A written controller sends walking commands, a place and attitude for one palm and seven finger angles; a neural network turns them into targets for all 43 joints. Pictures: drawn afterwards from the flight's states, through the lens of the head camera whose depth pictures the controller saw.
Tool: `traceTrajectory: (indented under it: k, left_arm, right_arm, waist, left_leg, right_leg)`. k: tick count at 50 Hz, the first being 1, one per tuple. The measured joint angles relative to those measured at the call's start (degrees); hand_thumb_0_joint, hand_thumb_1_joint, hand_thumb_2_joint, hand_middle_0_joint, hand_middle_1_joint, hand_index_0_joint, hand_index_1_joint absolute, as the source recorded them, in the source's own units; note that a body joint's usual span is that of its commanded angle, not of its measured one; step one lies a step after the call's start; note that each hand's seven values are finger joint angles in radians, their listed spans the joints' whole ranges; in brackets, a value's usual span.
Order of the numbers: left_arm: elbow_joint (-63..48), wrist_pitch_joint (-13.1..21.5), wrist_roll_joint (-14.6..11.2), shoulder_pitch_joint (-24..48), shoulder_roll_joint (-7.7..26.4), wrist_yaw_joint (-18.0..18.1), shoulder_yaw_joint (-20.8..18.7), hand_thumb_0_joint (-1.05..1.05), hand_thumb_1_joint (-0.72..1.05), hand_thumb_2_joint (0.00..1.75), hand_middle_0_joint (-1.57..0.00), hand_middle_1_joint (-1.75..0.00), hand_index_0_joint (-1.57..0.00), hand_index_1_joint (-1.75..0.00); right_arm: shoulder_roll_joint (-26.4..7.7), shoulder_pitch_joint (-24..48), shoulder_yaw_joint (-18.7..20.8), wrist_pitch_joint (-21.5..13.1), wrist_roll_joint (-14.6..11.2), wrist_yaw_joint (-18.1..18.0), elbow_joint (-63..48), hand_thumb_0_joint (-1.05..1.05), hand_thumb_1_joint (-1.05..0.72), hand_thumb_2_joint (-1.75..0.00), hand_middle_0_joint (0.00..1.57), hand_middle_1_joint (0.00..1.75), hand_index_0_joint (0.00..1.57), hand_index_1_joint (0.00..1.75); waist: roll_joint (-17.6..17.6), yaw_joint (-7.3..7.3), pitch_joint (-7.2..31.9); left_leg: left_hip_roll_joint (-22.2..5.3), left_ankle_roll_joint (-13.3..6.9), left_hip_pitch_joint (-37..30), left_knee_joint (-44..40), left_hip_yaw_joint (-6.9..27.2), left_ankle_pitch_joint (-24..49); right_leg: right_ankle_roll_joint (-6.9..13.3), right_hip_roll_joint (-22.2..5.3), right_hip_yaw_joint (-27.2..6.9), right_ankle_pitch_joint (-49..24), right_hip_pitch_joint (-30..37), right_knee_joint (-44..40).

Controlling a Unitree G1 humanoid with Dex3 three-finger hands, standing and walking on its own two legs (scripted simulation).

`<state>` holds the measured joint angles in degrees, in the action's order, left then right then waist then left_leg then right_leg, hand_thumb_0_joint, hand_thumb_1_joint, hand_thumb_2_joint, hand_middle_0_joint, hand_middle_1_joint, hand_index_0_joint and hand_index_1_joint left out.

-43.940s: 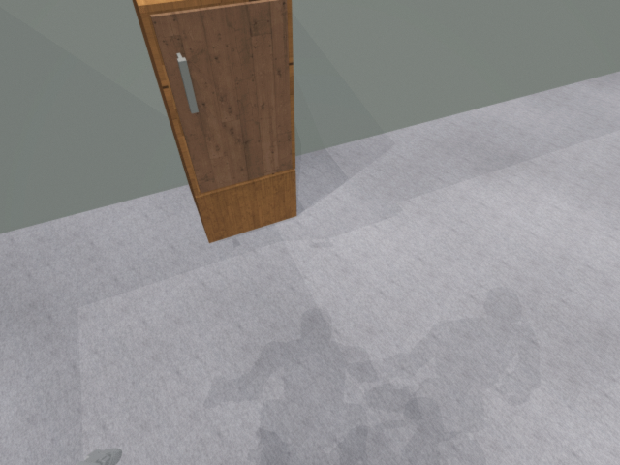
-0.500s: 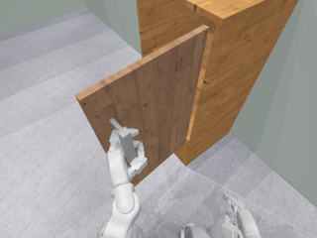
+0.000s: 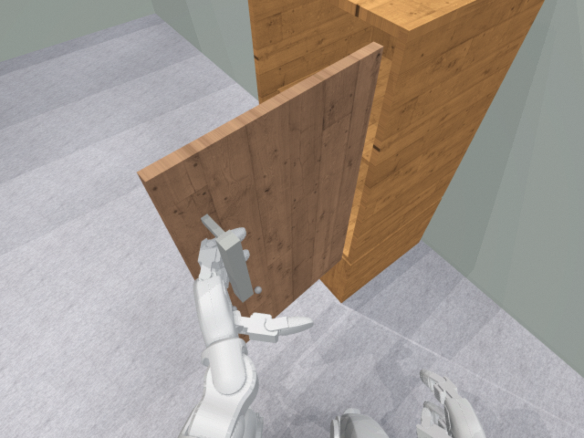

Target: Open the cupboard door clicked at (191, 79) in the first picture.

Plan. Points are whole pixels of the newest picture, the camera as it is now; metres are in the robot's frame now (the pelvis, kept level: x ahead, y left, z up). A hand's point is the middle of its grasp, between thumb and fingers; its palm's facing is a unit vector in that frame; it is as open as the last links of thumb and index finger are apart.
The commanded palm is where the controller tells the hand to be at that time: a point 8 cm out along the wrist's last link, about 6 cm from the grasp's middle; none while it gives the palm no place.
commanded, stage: open thumb and fingers to let go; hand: left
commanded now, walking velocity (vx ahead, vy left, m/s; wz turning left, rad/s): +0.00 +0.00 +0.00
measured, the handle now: (227, 260) +0.34 +0.10 +0.05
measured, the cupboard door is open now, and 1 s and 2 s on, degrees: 95 99 98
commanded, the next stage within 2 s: slide the hand sideways off the handle in 0.16 s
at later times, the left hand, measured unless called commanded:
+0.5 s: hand (257, 319) +0.27 +0.06 +0.04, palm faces -0.19 -0.98 +0.00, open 16.1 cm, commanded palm +0.25 +0.10 +0.04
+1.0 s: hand (233, 340) +0.24 +0.08 +0.03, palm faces -0.13 -0.99 +0.01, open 16.1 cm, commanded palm +0.22 +0.15 +0.04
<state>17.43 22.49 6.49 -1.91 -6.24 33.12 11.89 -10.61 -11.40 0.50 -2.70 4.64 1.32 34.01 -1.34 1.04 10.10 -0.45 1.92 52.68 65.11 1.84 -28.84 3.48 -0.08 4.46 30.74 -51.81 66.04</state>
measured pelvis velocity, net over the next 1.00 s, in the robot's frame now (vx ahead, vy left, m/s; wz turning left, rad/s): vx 0.00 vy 0.02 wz -0.02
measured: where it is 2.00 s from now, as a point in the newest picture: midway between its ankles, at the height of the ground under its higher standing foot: outside the picture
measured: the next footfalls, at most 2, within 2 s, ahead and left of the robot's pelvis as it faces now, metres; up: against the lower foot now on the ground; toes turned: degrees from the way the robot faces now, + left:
none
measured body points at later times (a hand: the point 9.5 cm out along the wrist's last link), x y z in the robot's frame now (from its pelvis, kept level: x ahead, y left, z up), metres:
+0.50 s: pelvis -0.01 +0.02 -0.01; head +0.05 +0.00 +0.44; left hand +0.27 +0.11 +0.04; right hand +0.16 -0.21 -0.11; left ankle +0.03 +0.14 -0.65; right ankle +0.01 -0.08 -0.65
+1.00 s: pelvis +0.00 +0.02 -0.01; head +0.07 +0.02 +0.43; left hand +0.24 +0.14 +0.04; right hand +0.18 -0.19 -0.10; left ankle +0.03 +0.14 -0.65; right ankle +0.01 -0.08 -0.65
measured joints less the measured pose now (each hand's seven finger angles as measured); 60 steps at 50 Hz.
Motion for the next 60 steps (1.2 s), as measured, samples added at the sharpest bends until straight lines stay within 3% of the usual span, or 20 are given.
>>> traceTrajectory:
  k: [6,15,18,21,24,27,31,36,60]
  left_arm:
    - [0.4,-0.4,0.4,0.8,0.1,0.5,1.2,0.0,-0.48,0.31,-0.25,-0.78,-0.26,-0.78]
    - [0.7,-1.2,0.4,1.6,0.4,-0.5,1.6,-0.01,-0.49,0.3,-0.36,-0.58,-0.35,-0.63]
    - [-1.2,0.5,-0.3,0.0,4.4,-11.0,1.7,-0.01,-0.49,0.3,-0.33,-0.51,-0.27,-0.55]
    - [-3.2,1.6,-4.2,-0.8,9.3,-23.0,2.8,-0.01,-0.49,0.3,-0.27,-0.44,-0.2,-0.46]
    - [-4.7,0.9,-8.6,-1.5,10.2,-28.8,3.3,-0.01,-0.5,0.3,-0.22,-0.38,-0.17,-0.4]
    - [-6.3,-0.3,-9.8,-2.9,8.2,-28.3,2.9,-0.01,-0.5,0.3,-0.19,-0.35,-0.16,-0.35]
    - [-9.3,-0.1,-7.2,-5.8,6.6,-25.8,3.2,-0.01,-0.5,0.3,-0.16,-0.32,-0.15,-0.32]
    - [-11.9,0.1,-4.8,-8.5,7.6,-25.3,3.8,-0.01,-0.5,0.3,-0.15,-0.31,-0.15,-0.31]
    - [-24.0,0.4,-9.7,-23.5,12.6,-34.0,-1.8,-0.01,-0.49,0.3,-0.2,-0.32,-0.23,-0.33]
  right_arm:
    - [0.5,0.6,-0.5,-0.2,0.1,0.1,-0.2,0.01,-0.91,-0.9,0.2,0.3,0.2,0.3]
    - [0.7,1.5,-1.1,-0.4,-0.1,0.4,-0.4,0.01,-0.91,-0.9,0.2,0.3,0.2,0.3]
    - [0.1,0.6,-1.1,-0.1,-1.0,0.5,-2.0,0.01,-0.91,-0.9,0.2,0.3,0.2,0.3]
    - [-1.0,-0.3,-1.0,0.1,-2.6,0.0,-3.5,0.01,-0.91,-0.9,0.21,0.3,0.2,0.3]
    - [-1.9,-0.9,-0.9,0.2,-3.8,-0.5,-4.6,0.01,-0.91,-0.9,0.2,0.3,0.2,0.3]
    - [-2.3,-1.6,-0.8,0.5,-4.1,-0.5,-5.7,0.01,-0.91,-0.9,0.2,0.3,0.2,0.3]
    - [-2.2,-2.6,-0.7,1.0,-3.7,0.2,-7.3,0.01,-0.91,-0.9,0.2,0.3,0.2,0.3]
    - [-1.7,-2.6,-1.0,2.0,-3.6,0.5,-8.5,0.01,-0.91,-0.9,0.2,0.3,0.2,0.3]
    - [-1.0,-1.7,-1.3,1.4,-4.3,-1.1,-11.0,0.01,-0.9,-0.9,0.2,0.3,0.2,0.3]
  waist:
    - [-0.1,-0.1,-0.1]
    - [-0.3,-0.38,-0.2]
    - [-0.4,-0.35,-0.5]
    - [-1.0,-0.41,-1.2]
    - [-1.5,-0.32,-1.9]
    - [-1.3,-0.14,-1.8]
    - [-0.6,0.1,-1.2]
    - [-0.1,0.11,-1.1]
    - [0.1,-0.38,-0.6]
  left_leg:
    - [0.1,-0.2,0.3,0.4,0.0,0.0]
    - [0.3,-0.6,0.7,0.9,0.1,0.2]
    - [0.7,-0.8,1.3,1.5,0.2,0.1]
    - [0.9,-1.1,1.5,2.5,0.3,-0.2]
    - [0.8,-1.4,1.1,2.8,-0.1,-0.4]
    - [0.8,-1.8,1.0,2.6,-0.9,-0.4]
    - [0.8,-2.1,1.4,2.9,-1.7,-0.7]
    - [0.7,-2.2,2.0,4.1,-1.9,-1.4]
    - [0.0,-1.6,2.6,5.5,-1.0,-3.8]
  right_leg:
    - [-0.2,-0.1,0.0,-0.1,-0.2,0.1]
    - [-0.5,-0.3,0.1,-0.4,-0.3,0.3]
    - [-0.6,-0.7,0.2,-0.2,-0.8,1.1]
    - [-0.9,-0.9,0.3,0.1,-0.8,1.7]
    - [-1.3,-0.8,-0.1,0.0,-0.4,1.7]
    - [-1.6,-0.8,-0.9,-0.2,-0.6,1.7]
    - [-1.9,-0.9,-1.7,0.0,-1.3,2.3]
    - [-2.1,-0.8,-1.9,0.6,-1.9,3.3]
    - [-1.6,0.0,-1.1,2.6,-2.3,4.1]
